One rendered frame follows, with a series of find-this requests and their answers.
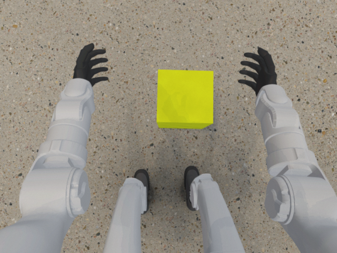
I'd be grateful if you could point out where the left robot hand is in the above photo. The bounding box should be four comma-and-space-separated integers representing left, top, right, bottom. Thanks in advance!
73, 43, 108, 87

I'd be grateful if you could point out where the robot right forearm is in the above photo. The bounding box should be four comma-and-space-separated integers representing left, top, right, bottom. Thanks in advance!
254, 84, 337, 200

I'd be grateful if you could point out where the robot left forearm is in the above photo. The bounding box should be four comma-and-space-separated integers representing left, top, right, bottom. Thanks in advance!
19, 78, 95, 214

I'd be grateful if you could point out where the carton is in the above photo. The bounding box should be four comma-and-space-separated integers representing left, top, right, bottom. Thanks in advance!
156, 70, 213, 129

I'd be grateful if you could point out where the right robot upper arm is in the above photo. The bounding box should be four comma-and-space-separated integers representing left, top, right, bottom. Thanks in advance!
264, 174, 337, 253

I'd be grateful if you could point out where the right robot foot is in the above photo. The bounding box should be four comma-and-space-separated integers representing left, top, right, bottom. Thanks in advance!
184, 166, 199, 211

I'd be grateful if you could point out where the left robot upper arm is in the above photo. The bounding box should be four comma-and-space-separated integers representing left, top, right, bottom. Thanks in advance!
0, 167, 91, 253

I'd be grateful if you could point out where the right robot hand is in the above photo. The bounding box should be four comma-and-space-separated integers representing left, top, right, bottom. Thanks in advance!
238, 47, 277, 97

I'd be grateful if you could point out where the robot right shin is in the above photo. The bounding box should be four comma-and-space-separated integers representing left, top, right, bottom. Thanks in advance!
190, 173, 219, 202

